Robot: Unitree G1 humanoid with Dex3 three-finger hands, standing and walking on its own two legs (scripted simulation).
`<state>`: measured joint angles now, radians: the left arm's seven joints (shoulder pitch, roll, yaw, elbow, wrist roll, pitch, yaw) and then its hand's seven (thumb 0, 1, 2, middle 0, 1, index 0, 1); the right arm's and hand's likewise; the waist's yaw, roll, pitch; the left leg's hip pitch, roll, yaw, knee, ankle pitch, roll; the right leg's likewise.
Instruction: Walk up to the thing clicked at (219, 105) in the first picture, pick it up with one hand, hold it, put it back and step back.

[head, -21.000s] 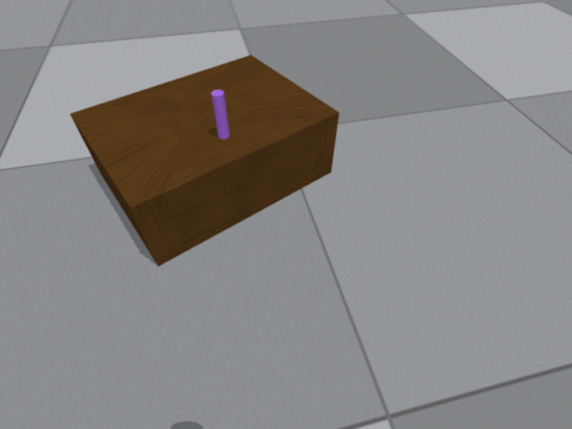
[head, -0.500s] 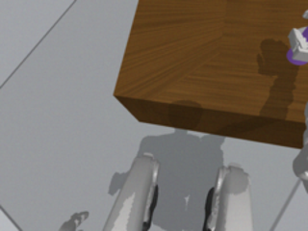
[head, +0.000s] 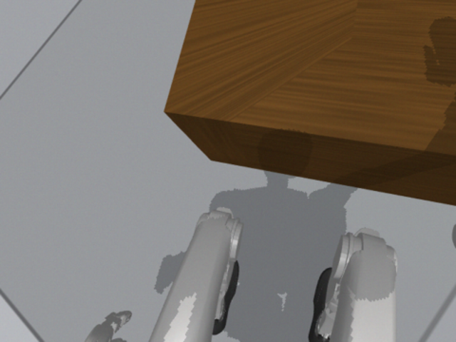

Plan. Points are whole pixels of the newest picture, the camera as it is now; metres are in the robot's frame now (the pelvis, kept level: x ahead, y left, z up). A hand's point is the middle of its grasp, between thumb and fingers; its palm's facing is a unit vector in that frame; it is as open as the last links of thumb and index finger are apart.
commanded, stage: lower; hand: right
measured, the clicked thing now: out of the picture +0.57 -0.27 +0.06
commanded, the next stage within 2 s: loosen in 0.84 s
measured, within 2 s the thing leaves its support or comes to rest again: rests again in 0.68 s
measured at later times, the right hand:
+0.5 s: hand out of the picture +0.58 -0.26 -0.01, palm faces +0.25 +0.97 -0.04, open 6.5 cm
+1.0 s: hand out of the picture +0.58 -0.27 -0.02, palm faces +0.25 +0.97 -0.03, open 6.5 cm
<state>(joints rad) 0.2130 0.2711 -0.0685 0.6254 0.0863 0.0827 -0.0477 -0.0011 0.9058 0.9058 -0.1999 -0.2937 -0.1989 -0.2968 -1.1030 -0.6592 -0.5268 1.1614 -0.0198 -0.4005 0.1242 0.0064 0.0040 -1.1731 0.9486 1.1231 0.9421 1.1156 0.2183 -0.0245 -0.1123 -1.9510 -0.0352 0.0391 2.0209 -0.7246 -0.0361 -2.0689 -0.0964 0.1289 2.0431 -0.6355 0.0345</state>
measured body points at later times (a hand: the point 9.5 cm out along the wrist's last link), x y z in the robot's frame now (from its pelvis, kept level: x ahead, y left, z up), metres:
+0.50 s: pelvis +0.00 +0.00 -0.03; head +0.24 -0.04 +0.35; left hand +0.03 +0.28 -0.14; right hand +0.56 -0.31 +0.00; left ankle +0.07 +0.13 -0.40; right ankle +0.08 -0.14 -0.40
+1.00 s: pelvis +0.00 +0.00 -0.04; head +0.24 -0.05 +0.33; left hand +0.03 +0.28 -0.15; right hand +0.56 -0.32 -0.01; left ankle +0.07 +0.13 -0.40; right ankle +0.08 -0.14 -0.40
